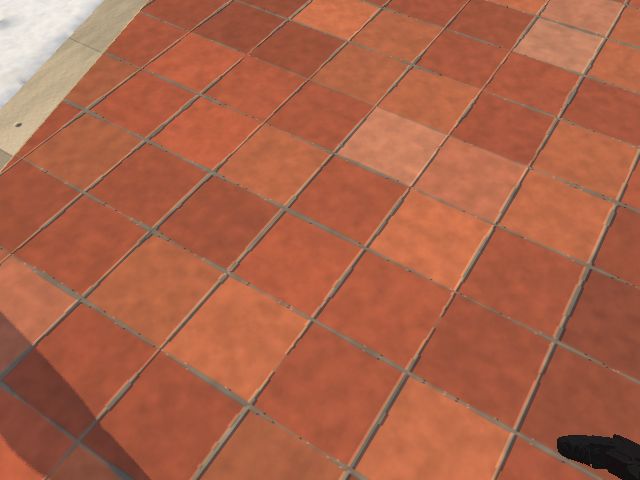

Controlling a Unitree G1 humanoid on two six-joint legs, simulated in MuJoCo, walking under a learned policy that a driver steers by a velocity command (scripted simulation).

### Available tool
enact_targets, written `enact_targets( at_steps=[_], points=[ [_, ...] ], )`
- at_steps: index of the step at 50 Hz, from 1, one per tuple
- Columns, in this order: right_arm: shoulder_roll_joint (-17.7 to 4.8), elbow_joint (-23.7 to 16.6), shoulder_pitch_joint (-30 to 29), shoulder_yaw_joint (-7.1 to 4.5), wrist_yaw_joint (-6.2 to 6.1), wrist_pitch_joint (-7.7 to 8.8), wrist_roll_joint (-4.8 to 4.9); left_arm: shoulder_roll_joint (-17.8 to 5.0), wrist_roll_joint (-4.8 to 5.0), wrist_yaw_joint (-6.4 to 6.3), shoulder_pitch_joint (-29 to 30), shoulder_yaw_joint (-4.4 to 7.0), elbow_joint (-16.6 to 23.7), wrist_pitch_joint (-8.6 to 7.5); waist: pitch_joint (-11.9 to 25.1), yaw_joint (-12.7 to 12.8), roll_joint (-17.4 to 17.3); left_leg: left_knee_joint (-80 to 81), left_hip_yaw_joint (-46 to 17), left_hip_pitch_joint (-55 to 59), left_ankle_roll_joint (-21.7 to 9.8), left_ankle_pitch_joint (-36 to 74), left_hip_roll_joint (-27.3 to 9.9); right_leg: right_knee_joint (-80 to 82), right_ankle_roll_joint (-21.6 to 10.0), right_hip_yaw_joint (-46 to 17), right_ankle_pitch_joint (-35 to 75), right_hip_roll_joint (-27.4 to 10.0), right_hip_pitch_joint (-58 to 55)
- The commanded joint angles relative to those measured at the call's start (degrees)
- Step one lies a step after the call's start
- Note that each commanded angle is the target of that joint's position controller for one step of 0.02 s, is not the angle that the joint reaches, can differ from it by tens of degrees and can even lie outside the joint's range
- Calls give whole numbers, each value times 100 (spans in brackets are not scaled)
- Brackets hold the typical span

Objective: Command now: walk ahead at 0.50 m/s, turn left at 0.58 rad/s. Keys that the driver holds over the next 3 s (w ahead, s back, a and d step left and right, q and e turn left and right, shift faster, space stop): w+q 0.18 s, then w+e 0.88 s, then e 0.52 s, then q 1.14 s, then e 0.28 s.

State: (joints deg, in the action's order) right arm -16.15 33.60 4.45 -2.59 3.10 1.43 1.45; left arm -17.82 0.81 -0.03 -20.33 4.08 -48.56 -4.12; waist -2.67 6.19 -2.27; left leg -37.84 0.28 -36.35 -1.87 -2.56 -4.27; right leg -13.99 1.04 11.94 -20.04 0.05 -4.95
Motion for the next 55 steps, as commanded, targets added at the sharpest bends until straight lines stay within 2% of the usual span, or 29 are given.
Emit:
enact_targets(
  at_steps=[1, 3, 4, 5, 6, 7, 8, 9, 11, 13, 18, 20, 25, 28, 30, 31, 32, 33, 34, 35, 36, 37, 39, 43, 48, 51, 53, 54, 55],
  points=[
    [-536, -571, -240, -184, 61, 57, -26, -1206, 75, -61, 179, 285, 306, 34, 73, -413, 726, 205, 453, 522, -328, -636, 405, -542, -744, -305, 5175, -1576, -64],
    [-1017, -233, 1210, -472, -21, -3, -19, -1228, 98, -119, 246, 276, 359, 100, 899, -1264, 626, 609, 558, 2652, -716, -482, 843, -2547, -502, -24, 5900, -1349, 567],
    [-1454, -46, 2078, -635, -153, -84, 18, -914, -73, -127, 91, 147, 477, 63, 1444, -1554, -89, 646, -701, 4458, -1058, -422, 65, -4332, -264, -33, 3607, -1086, 2085],
    [-1962, -155, 1763, -649, -158, -15, 31, -204, -222, -25, -366, -95, 834, -93, 2074, -809, -1381, 1347, -4095, 5993, -2113, -1668, -1317, -6145, 10, -759, -1390, 112, 4432],
    [-1410, -258, 1939, -507, -130, 65, -1, -779, -28, 47, 335, 8, 875, -270, 2361, -1325, -625, 1965, -4618, 6011, -2046, -2173, -1440, -6563, -66, -1783, -1305, -26, 4969],
    [-1179, -169, 1753, -424, -116, 140, -51, -927, 145, 77, 803, 49, 1065, -355, 1479, -1297, -410, 2080, -3779, 5352, -1795, -1692, -1265, -6358, -155, -1720, -709, -234, 5295],
    [-1085, -168, 1430, -393, -123, 178, -37, -818, 73, 38, 841, 11, 1050, -398, 997, -1026, 84, 2091, -3135, 4503, -1640, -1026, -1007, -5883, -163, -1694, -238, -458, 5057],
    [-968, -214, 1092, -357, -136, 187, -68, -811, -64, 1, 799, 32, 999, -392, 730, -791, 173, 2142, -2672, 3798, -1535, -357, -801, -5421, -100, -1693, 26, -603, 4694],
    [-683, -231, 763, -245, -175, 226, -180, -742, -87, 30, 429, 29, 809, -243, 672, -493, -43, 2388, -2099, 3062, -1494, 534, -668, -5093, 20, -1627, 359, -803, 4073],
    [-701, -42, 834, -227, -195, 299, -158, -564, -106, 34, 361, -14, 710, -118, 568, -469, -49, 2556, -1570, 2666, -1508, 1161, -611, -4781, 183, -1472, 636, -819, 3940],
    [-814, 328, 1088, -211, -275, 352, -181, -317, -38, 84, 1205, -123, 873, -96, 136, -814, -80, 2855, -583, 2555, -1093, 811, -312, -3073, 155, -1361, 2558, -752, 4044],
    [-903, 472, 1232, -223, -280, 376, -177, -250, 15, 144, 1558, -158, 964, -125, -6, -990, -75, 2990, -452, 2650, -1009, 422, -408, -2502, 66, -1283, 3059, -629, 3914],
    [-981, 841, 1525, -278, -287, 297, -133, -289, 57, 322, 2046, -155, 1252, -133, -255, -1146, 31, 2732, -297, 3920, -930, 767, -904, -1868, -256, -1398, 2443, -423, 4538],
    [-1097, 874, 1400, -324, -361, 179, -113, -387, 5, 403, 1782, -102, 1327, -118, 45, -899, -135, 1978, -75, 4389, -715, 2774, -970, -1778, -527, -1075, 1543, -118, 4111],
    [-1140, 803, 1254, -317, -447, 72, -128, -784, -18, 344, 630, 130, 1103, -74, 849, -248, -144, 261, 307, 4110, -443, 4440, -664, -1631, -817, -730, 1474, 363, 2412],
    [-994, 679, 1359, -233, -511, 91, -214, -1187, -4, 275, -254, 272, 988, -35, 1498, 95, 304, -1369, 453, 2868, -206, 3102, -474, -1700, -1176, -1813, 1891, -324, 666],
    [-284, 500, 2114, 4, -387, 244, -327, -1665, 62, 268, -488, 377, 978, -49, 2211, -372, 1748, -3522, 228, 279, 247, -1842, 777, -1330, -2345, -4909, 844, -1734, -1533],
    [-670, 556, 1639, -40, -294, 427, -200, -1062, 92, 245, -685, 232, 987, -35, 2530, 27, 1244, -4100, -707, -499, 202, -2885, 817, -533, -2315, -5894, 18, -1833, -1943],
    [-940, 335, 1052, -109, -222, 556, 19, -897, 31, 206, -391, 172, 1031, -26, 1660, 90, 948, -4049, -781, -921, 100, -2435, 489, -385, -2018, -5060, 100, -1685, -1362],
    [-875, 236, 729, -70, -232, 629, -5, -854, 1, 180, -48, 158, 1118, -12, 1147, -54, 359, -3643, -685, -834, 55, -2044, 256, -332, -1860, -4480, 536, -1468, -556],
    [-863, 198, 602, -91, -261, 651, -134, -774, -13, 166, 249, 130, 1186, -1, 719, -265, 144, -3124, -628, -634, 107, -1827, 106, -242, -1819, -4070, 1234, -1298, 206],
    [-877, 189, 677, -123, -279, 613, -204, -672, -72, 142, 419, 88, 1264, -4, 628, -464, 284, -2844, -649, -237, 154, -1673, -14, -124, -1797, -3767, 1768, -1117, 694],
    [-771, 236, 917, -114, -295, 513, -247, -662, -53, 106, 586, 91, 1321, 11, 524, -670, 475, -2392, -557, 40, 333, -1609, -54, 41, -1845, -3453, 2275, -948, 1216],
    [-491, 131, 405, -5, -335, 409, -266, -886, 10, -22, 447, 167, 1212, 41, 280, -551, 531, -952, -338, 296, 650, -540, 81, 123, -1662, -2803, 2450, -588, 2017],
    [-487, -32, -467, -1, -253, 507, -138, -920, 78, -96, 7, 195, 1010, 157, 297, -195, 695, 581, -405, 988, 646, 703, 467, -174, -1316, -3004, 1639, -486, 2014],
    [-711, -31, -432, -112, -216, 571, -99, -856, 82, -113, -26, 197, 975, 206, 324, -313, 836, 973, -615, 1165, 451, 240, 463, -642, -1178, -3562, 1377, -695, 1468],
    [-840, 113, 112, -215, -238, 616, -96, -750, 54, -104, 111, 179, 1014, 235, 447, -646, 933, 1260, -502, 1913, 197, -16, 438, -1134, -1011, -3666, 1517, -608, 1463],
    [-1022, 161, 601, -296, -284, 641, -204, -515, 19, -85, 153, 100, 1075, 230, 847, -914, 792, 1324, -730, 2857, -58, 35, 66, -2050, -788, -3390, 1723, -267, 1683],
    [-1372, 181, 1312, -380, -338, 624, -297, -172, -107, -98, 7, -15, 1207, 225, 1677, -1085, -68, 1161, -1756, 4262, -392, 638, -1009, -3727, -498, -2767, 393, 244, 2392]
  ],
)
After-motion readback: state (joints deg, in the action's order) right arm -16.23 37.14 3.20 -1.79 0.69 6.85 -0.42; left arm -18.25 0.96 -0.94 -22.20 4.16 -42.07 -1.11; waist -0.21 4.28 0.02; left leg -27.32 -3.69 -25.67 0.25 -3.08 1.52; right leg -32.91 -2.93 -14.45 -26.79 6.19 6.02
